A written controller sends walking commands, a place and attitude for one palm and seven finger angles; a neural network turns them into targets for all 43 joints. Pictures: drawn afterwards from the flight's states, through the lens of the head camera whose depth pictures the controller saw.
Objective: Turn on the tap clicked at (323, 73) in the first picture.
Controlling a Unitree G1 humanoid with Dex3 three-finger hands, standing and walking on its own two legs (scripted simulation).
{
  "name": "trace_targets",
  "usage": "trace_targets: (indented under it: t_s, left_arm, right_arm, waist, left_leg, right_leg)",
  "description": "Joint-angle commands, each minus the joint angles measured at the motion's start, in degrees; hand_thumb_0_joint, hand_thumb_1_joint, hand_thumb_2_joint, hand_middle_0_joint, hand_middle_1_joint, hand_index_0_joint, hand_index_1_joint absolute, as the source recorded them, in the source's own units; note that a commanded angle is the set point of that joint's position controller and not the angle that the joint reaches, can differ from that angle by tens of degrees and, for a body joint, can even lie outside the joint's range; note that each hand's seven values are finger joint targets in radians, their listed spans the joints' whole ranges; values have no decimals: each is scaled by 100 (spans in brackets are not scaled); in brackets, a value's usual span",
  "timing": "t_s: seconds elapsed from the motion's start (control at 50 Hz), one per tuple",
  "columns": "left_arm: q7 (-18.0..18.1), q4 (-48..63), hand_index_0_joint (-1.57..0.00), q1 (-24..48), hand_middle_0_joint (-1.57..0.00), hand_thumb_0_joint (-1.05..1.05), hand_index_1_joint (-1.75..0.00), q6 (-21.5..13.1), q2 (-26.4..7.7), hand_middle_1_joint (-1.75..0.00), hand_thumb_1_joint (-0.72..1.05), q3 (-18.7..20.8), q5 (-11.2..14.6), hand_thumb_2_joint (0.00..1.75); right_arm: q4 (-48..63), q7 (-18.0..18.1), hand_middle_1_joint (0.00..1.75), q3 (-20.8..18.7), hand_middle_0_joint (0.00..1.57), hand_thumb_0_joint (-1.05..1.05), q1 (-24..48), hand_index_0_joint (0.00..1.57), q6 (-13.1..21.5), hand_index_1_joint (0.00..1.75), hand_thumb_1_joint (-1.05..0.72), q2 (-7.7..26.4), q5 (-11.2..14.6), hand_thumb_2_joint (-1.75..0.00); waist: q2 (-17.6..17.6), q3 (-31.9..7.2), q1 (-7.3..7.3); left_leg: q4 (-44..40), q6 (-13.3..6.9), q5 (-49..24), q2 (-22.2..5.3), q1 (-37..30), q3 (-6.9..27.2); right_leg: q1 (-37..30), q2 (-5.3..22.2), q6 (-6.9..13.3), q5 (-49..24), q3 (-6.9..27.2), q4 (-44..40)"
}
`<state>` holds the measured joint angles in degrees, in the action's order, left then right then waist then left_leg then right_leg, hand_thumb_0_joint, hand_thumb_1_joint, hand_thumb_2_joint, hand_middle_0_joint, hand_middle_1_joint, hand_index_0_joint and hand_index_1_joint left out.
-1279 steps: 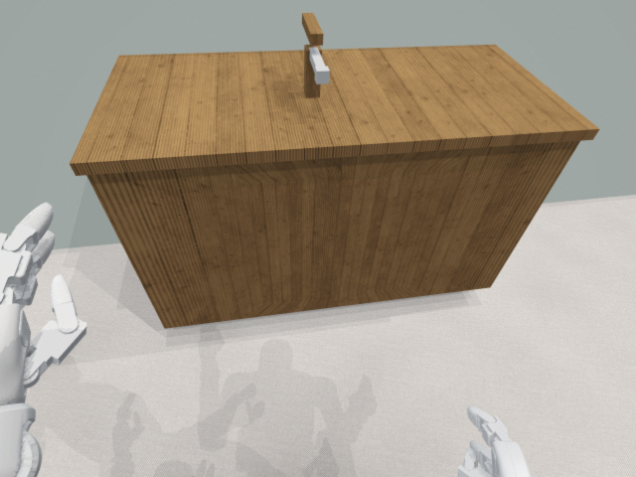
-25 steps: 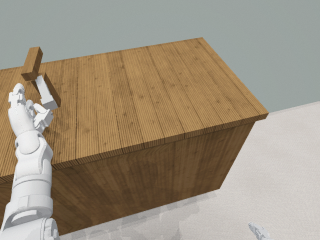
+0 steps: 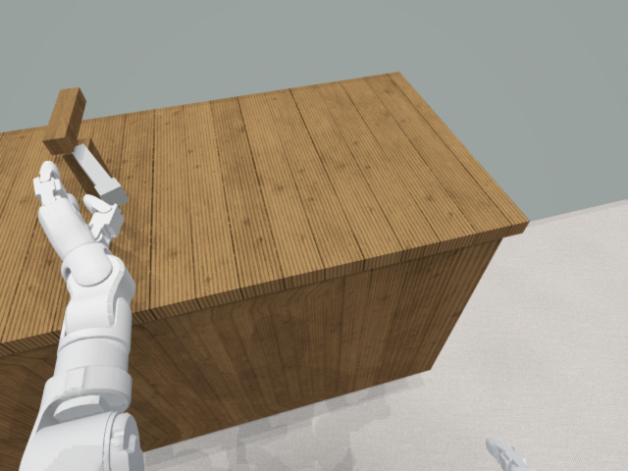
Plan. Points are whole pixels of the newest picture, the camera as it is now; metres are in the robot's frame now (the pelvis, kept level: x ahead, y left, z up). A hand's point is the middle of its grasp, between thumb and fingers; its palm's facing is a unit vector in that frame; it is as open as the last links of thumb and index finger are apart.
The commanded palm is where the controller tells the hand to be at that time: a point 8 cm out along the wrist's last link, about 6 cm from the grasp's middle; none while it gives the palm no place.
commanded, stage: push the lever round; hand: left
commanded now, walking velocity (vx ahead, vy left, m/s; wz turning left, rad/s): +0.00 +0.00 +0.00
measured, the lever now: (112, 193) +0.44 +0.29 +0.13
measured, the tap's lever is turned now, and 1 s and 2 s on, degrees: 26 54 78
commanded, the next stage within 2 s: lift the hand up off the lever in 1.78 s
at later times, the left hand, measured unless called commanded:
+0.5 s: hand (144, 198) +0.43 +0.25 +0.13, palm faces +0.74 -0.67 -0.05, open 7.5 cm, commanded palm +0.38 +0.27 +0.12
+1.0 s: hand (170, 183) +0.46 +0.22 +0.13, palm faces +0.81 -0.59 -0.07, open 7.4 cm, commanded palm +0.41 +0.23 +0.12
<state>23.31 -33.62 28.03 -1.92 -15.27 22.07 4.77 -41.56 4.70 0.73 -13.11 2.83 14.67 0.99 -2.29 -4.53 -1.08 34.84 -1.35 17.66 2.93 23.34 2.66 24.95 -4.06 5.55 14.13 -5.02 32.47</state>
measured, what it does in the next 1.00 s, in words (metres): stands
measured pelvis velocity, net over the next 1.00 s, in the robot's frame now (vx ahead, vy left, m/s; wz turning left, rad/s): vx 0.00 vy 0.00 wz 0.00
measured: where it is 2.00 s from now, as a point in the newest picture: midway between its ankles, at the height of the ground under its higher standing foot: outside the picture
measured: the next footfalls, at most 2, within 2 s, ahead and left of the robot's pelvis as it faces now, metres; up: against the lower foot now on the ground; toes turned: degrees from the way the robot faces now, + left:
none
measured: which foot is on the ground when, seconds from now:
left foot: down 0.00-1.00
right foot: down 0.00-1.00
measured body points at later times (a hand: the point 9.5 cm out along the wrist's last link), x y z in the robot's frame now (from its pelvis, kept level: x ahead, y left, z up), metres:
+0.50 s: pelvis +0.00 +0.01 +0.00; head +0.02 -0.01 +0.45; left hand +0.39 +0.28 +0.13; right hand +0.10 -0.25 -0.13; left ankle +0.00 +0.11 -0.73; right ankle +0.02 -0.05 -0.73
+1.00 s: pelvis +0.00 +0.00 -0.01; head +0.03 -0.02 +0.44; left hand +0.41 +0.25 +0.13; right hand +0.09 -0.25 -0.14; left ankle +0.00 +0.11 -0.73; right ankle +0.02 -0.05 -0.73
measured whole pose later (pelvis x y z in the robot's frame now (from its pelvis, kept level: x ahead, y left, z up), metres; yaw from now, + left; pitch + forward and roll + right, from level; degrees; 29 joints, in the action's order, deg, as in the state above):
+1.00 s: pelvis +0.00 +0.00 -0.01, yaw +0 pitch +10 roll +0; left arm 46.6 -50.4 46.7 -1.1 -9.3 23.8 -3.6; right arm -45.1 -0.4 -1.5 -14.6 2.9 12.9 -3.5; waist -1.9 -6.9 -3.8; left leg 38.1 -1.0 18.7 3.1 29.4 2.6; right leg 31.3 -3.7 5.9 15.5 -5.3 36.4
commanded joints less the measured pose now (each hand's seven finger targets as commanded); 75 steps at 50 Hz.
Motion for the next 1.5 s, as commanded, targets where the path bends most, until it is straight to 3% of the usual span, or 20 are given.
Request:
trace_targets:
  t_s: [0.0,0.08,0.1,0.24,0.3,0.36,0.42,0.48,0.52,0.56,0.6,0.74,0.78,0.8,0.84,1.02,1.08,1.1,1.26,1.48]
  left_arm:
    - [195,1151,-15,2393,-15,0,-15,-324,-1486,-15,90,164,-168,90]
    - [399,1063,-15,2649,-15,0,-15,-322,-1134,-15,90,-124,-263,90]
    - [474,961,-15,2621,-15,0,-15,-318,-1306,-15,90,66,-307,90]
    - [855,924,-15,3149,-15,0,-15,-328,-826,-15,90,-278,-466,90]
    - [1032,680,-15,3132,-15,0,-15,-295,-935,-15,90,-97,-536,90]
    - [1149,771,-15,3227,-15,0,-15,-299,-659,-15,90,-291,-579,90]
    - [1307,517,-15,3355,-15,0,-15,-265,-616,-15,90,-276,-636,90]
    - [1449,386,-15,3348,-15,0,-15,-262,-749,-15,90,-84,-656,90]
    - [1504,445,-15,3515,-15,0,-15,-282,-797,-15,90,-50,-722,90]
    - [1560,472,-15,3521,-15,0,-15,-286,-468,-15,90,-279,-742,90]
    - [1648,352,-15,3571,-15,0,-15,-280,-601,-15,90,-123,-782,90]
    - [1894,129,-15,4106,-15,0,-15,-282,-94,-15,90,-475,-829,90]
    - [1981,-172,-15,4217,-15,0,-15,-245,-259,-15,90,-322,-855,90]
    - [2027,-103,-15,4409,-15,0,-15,-272,-362,-15,90,-239,-912,90]
    - [2115,-217,-15,4572,-15,0,-15,-275,-155,-15,90,-379,-955,90]
    - [2413,-518,-15,4666,-15,0,-15,-232,-314,-15,90,-44,-1098,90]
    - [2479,-653,-15,4765,-15,0,-15,-138,-403,-15,90,51,-1100,90]
    - [2495,-615,-15,4747,-15,0,-15,-134,-583,-15,90,206,-1142,90]
    - [2507,-719,-15,4989,-15,0,-15,-105,-561,-15,90,77,-1248,90]
    - [2386,-1377,-15,5176,-15,0,-15,-115,-1466,-15,90,567,-1306,90]
  right_arm:
    - [666,39,30,-252,20,0,233,20,172,30,-90,755,-51,-90]
    - [653,3,30,-237,20,0,245,20,178,30,-90,703,-71,-90]
    - [624,9,30,-256,20,0,241,20,161,30,-90,729,-78,-90]
    - [561,-50,30,-291,20,0,198,20,159,30,-90,690,-145,-90]
    - [506,-66,30,-318,20,0,157,20,140,30,-90,718,-183,-90]
    - [540,-115,30,-333,20,0,152,20,139,30,-90,671,-198,-90]
    - [483,-148,30,-327,20,0,148,20,127,30,-90,675,-216,-90]
    - [474,-179,30,-361,20,0,71,20,129,30,-90,681,-248,-90]
    - [459,-188,30,-374,20,0,48,20,103,30,-90,677,-260,-90]
    - [451,-240,30,-389,20,0,60,20,129,30,-90,643,-275,-90]
    - [390,-252,30,-405,20,0,26,20,129,30,-90,673,-298,-90]
    - [276,-354,30,-423,20,0,5,20,216,30,-90,628,-346,-90]
    - [241,-359,30,-422,20,0,-35,20,209,30,-90,644,-362,-90]
    - [215,-359,30,-425,20,0,-19,20,206,30,-90,653,-378,-90]
    - [198,-401,30,-431,20,0,-79,20,224,30,-90,611,-410,-90]
    - [191,-564,30,-493,20,0,-323,20,121,30,-90,615,-488,-90]
    - [190,-582,30,-487,20,0,-348,20,99,30,-90,627,-490,-90]
    - [178,-571,30,-507,20,0,-354,20,75,30,-90,643,-493,-90]
    - [164,-573,30,-495,20,0,-437,20,63,30,-90,625,-495,-90]
    - [169,-492,30,-458,20,0,-693,20,-29,30,-90,715,-470,-90]
  waist:
    - [107,-1578,-88]
    - [58,-1455,-171]
    - [58,-1409,-137]
    - [18,-1572,-253]
    - [98,-1600,-199]
    - [-23,-1779,-212]
    - [72,-1581,-255]
    - [302,-1767,-214]
    - [143,-1830,-224]
    - [-59,-1822,-241]
    - [59,-1746,-231]
    - [96,-1736,-382]
    - [373,-1682,-395]
    - [42,-1732,-363]
    - [145,-1885,-435]
    - [40,-2355,-404]
    - [324,-2158,-456]
    - [202,-2217,-388]
    - [183,-2141,-532]
    - [360,-2196,-628]
  left_leg:
    - [-334,-96,-857,-137,14,37]
    - [-359,-72,-673,-147,22,61]
    - [-360,-82,-670,-153,64,64]
    - [-322,-29,-820,-167,-83,84]
    - [-326,-22,-797,-169,-5,94]
    - [-287,2,-959,-163,-55,32]
    - [-299,3,-845,-174,28,65]
    - [-267,-6,-878,-168,136,32]
    - [-253,9,-1028,-176,82,27]
    - [-221,42,-1138,-178,-20,3]
    - [-244,56,-1099,-191,33,66]
    - [-185,90,-977,-186,-3,56]
    - [-196,57,-775,-184,194,58]
    - [-202,74,-805,-173,134,62]
    - [-122,63,-916,-169,105,33]
    - [115,63,-1422,-163,198,-49]
    - [112,7,-1145,-158,460,-91]
    - [108,11,-1163,-151,488,-72]
    - [141,-61,-859,-138,625,-139]
    - [204,-88,-391,-118,1304,-155]
  right_leg:
    - [-1322,502,-480,-1039,731,-473]
    - [-1099,466,-458,-717,678,-487]
    - [-1099,464,-451,-684,673,-490]
    - [-945,423,-427,-739,593,-399]
    - [-975,420,-420,-682,585,-401]
    - [-1056,424,-419,-878,592,-347]
    - [-896,407,-413,-693,554,-352]
    - [-1083,418,-436,-799,588,-343]
    - [-1097,423,-422,-941,574,-284]
    - [-987,399,-400,-1010,544,-264]
    - [-939,384,-385,-894,493,-256]
    - [-652,369,-402,-673,460,-237]
    - [-687,382,-424,-494,484,-278]
    - [-642,388,-402,-503,484,-244]
    - [-617,374,-417,-628,467,-189]
    - [-808,384,-441,-1327,473,49]
    - [-876,436,-507,-1306,525,-36]
    - [-950,441,-487,-1326,543,-18]
    - [-919,499,-572,-1331,654,-96]
    - [-1256,695,-756,-1437,996,-196]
